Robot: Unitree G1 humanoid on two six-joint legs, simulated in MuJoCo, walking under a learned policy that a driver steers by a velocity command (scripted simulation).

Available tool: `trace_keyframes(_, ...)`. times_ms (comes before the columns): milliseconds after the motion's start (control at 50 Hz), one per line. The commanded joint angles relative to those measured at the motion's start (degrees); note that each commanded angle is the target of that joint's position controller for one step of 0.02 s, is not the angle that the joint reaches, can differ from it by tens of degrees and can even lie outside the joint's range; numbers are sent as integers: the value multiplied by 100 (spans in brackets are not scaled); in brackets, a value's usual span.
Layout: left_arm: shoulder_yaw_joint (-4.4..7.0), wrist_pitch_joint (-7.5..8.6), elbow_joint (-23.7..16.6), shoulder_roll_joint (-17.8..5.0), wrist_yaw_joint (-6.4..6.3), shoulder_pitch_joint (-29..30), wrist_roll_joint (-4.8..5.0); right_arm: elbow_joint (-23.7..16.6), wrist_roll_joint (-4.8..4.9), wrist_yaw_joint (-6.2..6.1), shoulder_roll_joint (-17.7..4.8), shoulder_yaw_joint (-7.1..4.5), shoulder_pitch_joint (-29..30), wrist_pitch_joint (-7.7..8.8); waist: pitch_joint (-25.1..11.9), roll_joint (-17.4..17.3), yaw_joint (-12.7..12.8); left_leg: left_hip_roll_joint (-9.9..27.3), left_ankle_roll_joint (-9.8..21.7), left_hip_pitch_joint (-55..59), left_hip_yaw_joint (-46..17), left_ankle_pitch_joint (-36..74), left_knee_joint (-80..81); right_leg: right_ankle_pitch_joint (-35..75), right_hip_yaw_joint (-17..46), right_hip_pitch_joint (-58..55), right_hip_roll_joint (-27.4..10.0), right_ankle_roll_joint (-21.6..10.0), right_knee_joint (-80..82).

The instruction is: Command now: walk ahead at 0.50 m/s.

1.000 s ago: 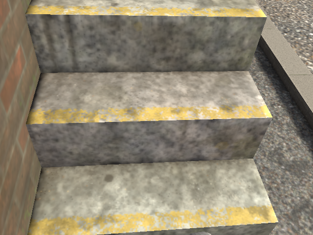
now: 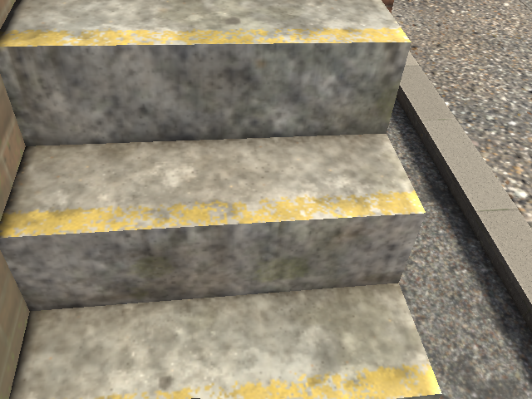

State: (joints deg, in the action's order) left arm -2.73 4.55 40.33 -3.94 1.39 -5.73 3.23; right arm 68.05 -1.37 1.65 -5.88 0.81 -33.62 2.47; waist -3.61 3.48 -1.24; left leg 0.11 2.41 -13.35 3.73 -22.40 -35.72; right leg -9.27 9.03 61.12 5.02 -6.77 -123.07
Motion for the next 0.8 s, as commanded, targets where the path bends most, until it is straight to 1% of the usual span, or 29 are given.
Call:
trace_keyframes(20,-130,-141,-414,151,-46,-8,80,-444,6,-194,-425,-25,60,120,805,-1022,72,1467,1176,334,-1516,1429,2033,-349,-284,1775,-383,314,-1110)
trace_keyframes(80,-348,-96,-1146,429,0,1194,38,-510,81,-297,-380,-58,-379,15,950,-958,-355,1424,997,1093,-1340,998,2192,-197,-812,2817,-1008,562,193)
trace_keyframes(120,-478,-29,-1900,375,-37,2180,52,-476,298,-429,-435,-71,-492,97,950,-1270,-424,1283,905,169,-965,1336,3286,-281,-1508,1199,-1462,614,2568)
trace_keyframes(140,-741,-1,-2255,645,-35,2850,248,-386,582,-495,-657,-138,-513,55,989,-1314,-497,1259,905,-1136,-680,2064,4436,-1590,-2225,-1381,-1282,529,5283)
trace_keyframes(160,-531,82,-2150,480,-123,2467,477,-91,399,-324,-531,23,-1142,222,209,-1242,-460,1436,1241,-1670,-617,6034,3987,-1192,-3214,-4162,-247,547,4948)
trace_keyframes(180,-203,46,-1853,165,-251,1002,222,-70,116,-169,-966,-3,-716,452,-693,-2241,446,1685,1312,-544,-331,11206,2869,-1415,-2378,-4817,-244,88,4555)
trace_keyframes(200,212,-73,-1718,-916,-235,-370,-103,-150,-27,-93,-1889,-225,11,571,-1364,-2782,1671,1726,1183,830,-355,12820,1705,-1674,-1583,-4826,-330,-192,5611)
trace_keyframes(220,346,-161,-1333,-1136,-303,-1382,-393,-310,207,-55,-1781,-335,-20,598,-2222,-1739,1773,1640,992,-424,-724,11644,268,-1457,493,-6415,-847,-813,6412)
trace_keyframes(240,712,-318,-571,-1947,-412,-2674,-549,-463,279,7,-1519,-354,297,586,-2495,-95,2005,817,887,-1412,-987,8516,-1402,-3311,3549,-7248,-1682,-1377,8979)
trace_keyframes(260,766,-413,21,-2271,-528,-3139,-493,-503,140,141,-1194,-397,949,545,-2354,1192,1829,-300,728,-2398,-1323,2534,-4244,-5226,6214,-6892,-2693,-1786,11175)
trace_keyframes(280,550,-392,367,-1722,-548,-2834,-309,-891,6,222,-936,-489,1762,590,-1417,435,1425,-576,600,-2910,-2223,1534,-7487,-4673,6167,-5683,-2985,-1228,11595)
trace_keyframes(300,315,-314,481,-975,-462,-1867,-249,-1562,35,285,-249,-306,2329,567,-299,297,727,-562,661,-3747,-2264,977,-8867,-3914,4554,-4598,-2877,-648,11117)
trace_keyframes(320,169,-198,765,-428,-306,-1102,-184,-2095,80,274,115,-119,2430,461,687,318,82,-246,737,-4279,-1689,242,-9441,-3304,2618,-3630,-2551,-230,10640)
trace_keyframes(340,83,-108,1079,21,-202,-987,-104,-2267,163,249,69,-87,2239,342,885,258,-105,-169,824,-4596,-1528,-39,-9732,-2704,1331,-3614,-2126,140,10384)
trace_keyframes(380,64,-83,1249,146,-72,-883,-360,-2443,315,331,275,118,1966,353,792,70,-361,-243,823,-5182,-1369,186,-10250,-1365,-164,-3806,-1903,453,10173)
trace_keyframes(420,45,-18,1464,-147,-30,-1069,-607,-2299,448,217,267,171,1840,234,817,14,-310,-601,534,-5658,-1045,560,-11575,-862,-660,-3654,-2054,255,10557)
trace_keyframes(500,12,85,1186,-943,40,-586,-493,-2867,391,-245,-53,252,2639,62,1338,182,-442,-529,-92,-6340,-514,1340,-10952,-1671,-1379,-2700,-1967,209,11239)
trace_keyframes(540,30,277,1222,-1075,-31,-847,-463,-3237,357,-256,-361,256,3525,-28,1290,619,-124,-222,-201,-5779,128,1694,-9524,-1612,-1545,-2510,-2023,-65,12104)
trace_keyframes(560,75,302,1360,-1249,-95,-1159,-548,-3246,363,-255,-363,262,3666,-46,963,747,28,-64,-227,-5741,251,1839,-9498,-1048,-1470,-3242,-2202,-162,12301)
trace_keyframes(580,178,208,1505,-1551,-170,-1275,-485,-3388,290,-213,-287,362,3856,-28,743,684,-41,257,-78,-5622,318,1601,-8379,-347,-1660,-4082,-2360,-121,12689)
trace_keyframes(620,155,57,1650,-1520,-228,-1272,-179,-3229,337,-101,-460,414,3509,-58,242,435,-264,262,393,-3591,867,1009,-5993,2941,-2362,-4616,-2213,-115,12503)
trace_keyframes(640,183,49,1713,-1831,-276,-1551,-12,-3114,284,6,-682,285,3188,-17,-484,794,-454,-108,448,-2254,1145,363,-5416,6722,-2124,-5176,-2422,-430,12119)
trace_keyframes(660,250,12,1793,-2159,-275,-1485,-178,-2881,231,-34,-907,143,2106,-40,-1263,1200,-1041,-432,380,-1222,923,-154,-5271,9991,-2010,-5941,-2739,-581,11382)
trace_keyframes(680,345,-42,1673,-2420,-174,-1026,-124,-2659,239,34,-1147,102,1646,-1,-1341,1749,-1164,-353,442,-1257,447,102,-3735,10562,-1964,-6771,-2722,-522,10478)
trace_keyframes(700,400,-114,1511,-2294,-189,-899,-98,-2470,147,87,-1178,69,1619,-6,-1079,1930,-1060,-392,485,-1421,-235,94,-2147,9570,-1804,-7238,-2493,-351,9499)
trace_keyframes(720,303,-167,1396,-1570,-221,-1507,-237,-2074,-185,132,-1687,-131,1089,-84,-1007,471,-524,137,755,-933,-1950,1261,-1851,7668,-1554,-6612,-2068,-261,8127)
trace_keyframes(740,170,-159,1537,-596,-63,-2065,-79,-1627,-95,54,-1831,-234,643,-208,-1183,-1838,-58,926,1254,1,-4092,89,514,1291,-1199,-5091,-1122,125,6741)
trace_keyframes(760,223,-103,1402,-376,35,-1224,152,-1433,-237,-70,-1749,-279,542,-299,-733,-1760,-433,1616,1719,-496,-5805,-1681,2143,-76,-87,-3800,154,570,3323)
trace_keyframes(800,221,167,607,-248,138,80,108,-1073,-109,71,-711,-53,1160,-86,1006,-673,-127,1679,1627,-2158,-4765,-2297,1524,-122,370,-1774,234,203,401)
